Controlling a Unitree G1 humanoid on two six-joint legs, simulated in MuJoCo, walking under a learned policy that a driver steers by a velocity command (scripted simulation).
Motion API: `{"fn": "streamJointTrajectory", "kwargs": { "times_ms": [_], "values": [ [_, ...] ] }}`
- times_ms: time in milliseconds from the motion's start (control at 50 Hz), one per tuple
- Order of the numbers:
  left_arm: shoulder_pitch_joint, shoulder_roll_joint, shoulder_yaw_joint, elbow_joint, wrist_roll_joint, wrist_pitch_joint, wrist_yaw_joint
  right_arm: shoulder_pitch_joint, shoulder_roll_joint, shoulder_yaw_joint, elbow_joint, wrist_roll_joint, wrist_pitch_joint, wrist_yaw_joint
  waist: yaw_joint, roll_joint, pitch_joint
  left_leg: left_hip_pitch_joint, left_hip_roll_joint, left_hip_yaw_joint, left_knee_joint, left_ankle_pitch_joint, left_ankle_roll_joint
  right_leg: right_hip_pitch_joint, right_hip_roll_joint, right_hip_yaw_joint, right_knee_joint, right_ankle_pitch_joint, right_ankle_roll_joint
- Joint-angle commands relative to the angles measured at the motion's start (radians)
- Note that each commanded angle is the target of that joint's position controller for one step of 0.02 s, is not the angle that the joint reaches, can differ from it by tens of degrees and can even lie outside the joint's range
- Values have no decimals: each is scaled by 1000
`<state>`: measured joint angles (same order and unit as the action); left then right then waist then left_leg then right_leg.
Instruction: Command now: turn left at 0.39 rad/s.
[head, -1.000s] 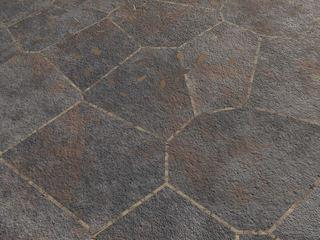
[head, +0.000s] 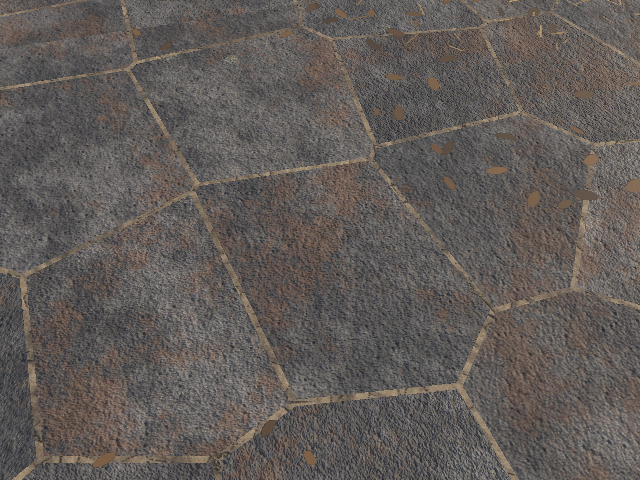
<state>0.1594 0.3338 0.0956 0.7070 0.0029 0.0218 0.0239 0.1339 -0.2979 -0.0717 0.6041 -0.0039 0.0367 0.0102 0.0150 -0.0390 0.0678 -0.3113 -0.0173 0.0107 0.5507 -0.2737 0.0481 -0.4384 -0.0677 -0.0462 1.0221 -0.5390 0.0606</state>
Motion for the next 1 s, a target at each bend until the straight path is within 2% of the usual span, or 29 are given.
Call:
{"fn": "streamJointTrajectory", "kwargs": {
  "times_ms": [20,40,80,120,160,200,240,300,320,340,360,380,400,420,440,460,480,540,580,620,640,660,680,700,720,760,800,860,1000],
  "values": [
    [-21,106,25,-68,7,-3,18,-31,-140,-34,-52,12,-38,-14,-14,153,-139,199,258,-268,-209,450,186,-188,-2,94,124,83,13],
    [0,99,25,-56,11,-2,16,-44,-130,-26,-52,9,-39,-20,0,166,-149,164,237,-237,-211,500,182,-133,11,83,137,138,21],
    [53,66,12,-24,-1,0,9,-60,-79,-4,-39,-8,-44,-26,19,162,-187,160,215,-170,-213,517,177,-52,8,80,66,203,33],
    [41,20,-10,-14,-5,1,2,-64,-40,12,-15,-16,-49,-28,8,165,-177,151,191,-121,-217,444,156,28,-13,82,-120,234,35],
    [-1,13,-22,-25,-6,3,-5,-37,-61,9,15,-25,-50,-26,-26,183,-147,135,205,-129,-233,342,163,93,-15,71,-245,218,31],
    [-14,54,-15,-34,-13,5,-6,-27,-101,-1,36,-27,-47,-22,-40,184,-108,120,234,-166,-239,248,180,109,-4,58,-300,173,21],
    [-10,79,-9,-41,-19,5,-4,-34,-133,-11,46,-14,-39,-25,-38,174,-73,126,261,-200,-222,224,189,88,8,47,-335,150,7],
    [31,65,-13,-37,-13,-4,-8,-27,-143,-19,62,7,-26,-38,-7,140,-75,158,263,-184,-154,325,158,127,24,24,-479,289,-29],
    [31,80,-11,-43,-8,-7,-9,0,-137,-21,71,10,-25,-43,-8,108,-83,161,237,-156,-117,294,118,157,13,53,-533,438,-52],
    [31,136,2,-51,-4,-9,-6,20,-122,-22,62,-5,-31,-48,-36,6,-109,127,170,-90,-34,225,67,206,-38,129,-506,710,-86],
    [47,165,16,-39,-17,-8,-4,4,-95,-20,40,-18,-35,-52,-51,-143,-136,72,60,30,57,136,2,224,-98,249,-534,745,-165],
    [67,154,17,-50,-17,-10,-5,-74,-80,-17,25,-22,-34,-56,3,-185,-122,-17,-17,67,172,28,-50,254,-167,389,-608,731,-255],
    [93,142,13,-46,-4,-15,-1,-120,-54,-14,5,-13,-32,-57,30,-227,-122,-132,-56,28,280,-206,-61,312,-229,493,-662,731,-325],
    [116,145,14,-45,8,-29,0,-136,-51,-17,-3,-3,-27,-53,54,-215,-124,-222,-55,-40,459,-396,-66,354,-268,541,-689,760,-372],
    [93,156,17,-48,3,-41,1,-103,-62,-24,1,6,-22,-46,29,-140,-127,-264,-29,-84,543,-394,-69,367,-258,509,-669,780,-362],
    [44,157,20,-56,-11,-44,4,-73,-63,-25,8,10,-20,-42,-5,-88,-123,-267,-2,-95,495,-338,-72,363,-221,445,-650,778,-316],
    [7,147,20,-63,-23,-37,8,-66,-62,-24,11,7,-23,-42,-16,-76,-121,-244,6,-82,396,-289,-80,353,-182,404,-643,758,-275],
    [-14,149,27,-76,-26,6,17,-47,-30,-14,16,11,-37,-27,-5,-118,-165,-100,-28,-42,228,-171,-109,307,-126,373,-616,771,-248],
    [-23,152,32,-88,-30,21,15,-7,-49,-21,23,20,-40,-13,-5,-140,-177,-20,-42,-32,97,-96,-107,278,-117,400,-606,701,-237],
    [-56,135,25,-103,-42,26,14,70,-62,-34,44,14,-43,-9,-47,-129,-171,122,-51,-6,-138,79,-86,196,-73,413,-572,515,-186],
    [-24,95,15,-101,-33,24,14,99,-110,-49,46,3,-42,-16,-39,-41,-169,232,50,-92,-190,116,-51,86,-15,372,-480,324,-131],
    [28,19,-5,-111,-13,18,11,93,-224,-72,24,-18,-33,-28,2,279,-153,287,318,-400,-250,237,81,-124,151,209,-228,-18,-51],
    [30,99,21,-119,-9,4,16,82,-212,-63,5,-53,-44,-21,-13,299,-140,171,441,-567,-296,225,215,-162,128,225,4,-136,-22],
    [34,159,43,-97,-21,4,16,25,-158,-45,-12,-52,-57,-20,9,193,-96,123,406,-487,-300,171,223,-161,95,242,129,-67,-20],
    [50,162,51,-73,-25,13,19,-32,-122,-35,-16,-35,-64,-23,32,149,-62,101,336,-370,-291,125,177,-168,82,227,166,8,-12],
    [64,127,47,-53,-22,29,23,-59,-93,-24,-21,-12,-68,-38,23,150,-46,121,268,-238,-283,164,143,-188,71,203,218,125,18],
    [31,102,37,-80,-28,24,11,18,-92,-23,-7,-10,-65,-55,-15,172,-77,190,251,-188,-328,-3,146,-225,52,145,190,209,34],
    [-54,82,23,-127,-29,11,-3,117,-117,-32,16,-5,-68,-66,-80,169,-75,320,301,-223,-383,-166,159,-312,22,128,78,224,44],
    [-89,24,-4,-164,-26,-19,-36,161,-159,-55,48,7,-94,-43,-96,143,-26,319,344,-104,-442,-131,161,-266,-29,80,-145,257,3]
  ]
}}
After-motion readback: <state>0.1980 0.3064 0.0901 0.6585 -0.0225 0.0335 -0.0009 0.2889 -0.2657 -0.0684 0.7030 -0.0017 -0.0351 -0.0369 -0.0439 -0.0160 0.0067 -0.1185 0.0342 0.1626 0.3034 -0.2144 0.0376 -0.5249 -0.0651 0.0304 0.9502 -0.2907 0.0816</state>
